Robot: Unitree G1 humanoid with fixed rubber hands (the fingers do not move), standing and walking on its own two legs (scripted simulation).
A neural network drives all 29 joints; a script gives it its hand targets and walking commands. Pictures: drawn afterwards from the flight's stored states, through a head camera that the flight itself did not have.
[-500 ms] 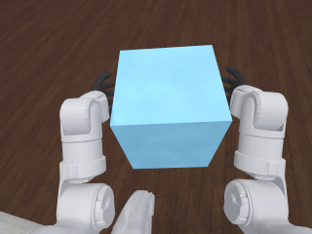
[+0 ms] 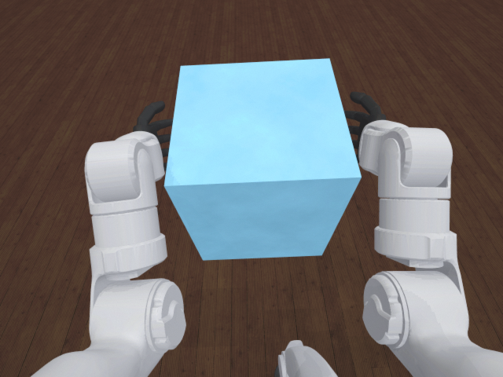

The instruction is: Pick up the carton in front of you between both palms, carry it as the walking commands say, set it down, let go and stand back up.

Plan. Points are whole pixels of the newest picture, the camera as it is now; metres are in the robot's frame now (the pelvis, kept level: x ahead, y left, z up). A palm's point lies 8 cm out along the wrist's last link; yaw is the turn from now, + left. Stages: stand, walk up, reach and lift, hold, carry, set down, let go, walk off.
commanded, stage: carry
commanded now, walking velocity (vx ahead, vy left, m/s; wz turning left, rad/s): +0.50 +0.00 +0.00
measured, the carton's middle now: (258, 171) +0.41 -0.05 +0.12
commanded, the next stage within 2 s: none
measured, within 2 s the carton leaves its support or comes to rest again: neither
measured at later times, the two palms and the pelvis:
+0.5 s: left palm (139, 96) +0.64 +0.16 +0.12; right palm (283, 76) +0.67 -0.14 +0.12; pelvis +0.29 -0.01 +0.01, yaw +4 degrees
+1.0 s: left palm (149, 55) +0.86 +0.17 +0.10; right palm (265, 46) +0.87 -0.13 +0.09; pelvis +0.60 +0.01 -0.01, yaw +3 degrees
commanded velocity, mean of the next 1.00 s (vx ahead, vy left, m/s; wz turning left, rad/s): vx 0.35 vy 0.00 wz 0.00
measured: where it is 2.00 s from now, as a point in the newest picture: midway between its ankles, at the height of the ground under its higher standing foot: (232, 274)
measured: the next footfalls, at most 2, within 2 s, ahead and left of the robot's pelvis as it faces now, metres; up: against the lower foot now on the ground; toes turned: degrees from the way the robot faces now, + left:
right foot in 0.14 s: +0.27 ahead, -0.11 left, +0.00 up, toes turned -4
left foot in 0.58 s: +0.49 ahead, +0.13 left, +0.00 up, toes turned +12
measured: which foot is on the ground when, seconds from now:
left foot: down 0.00-0.14, up 0.16-0.56, down 0.58-0.94, up 0.96-1.00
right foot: up 0.00-0.12, down 0.14-0.58, up 0.60-0.92, down 0.94-1.00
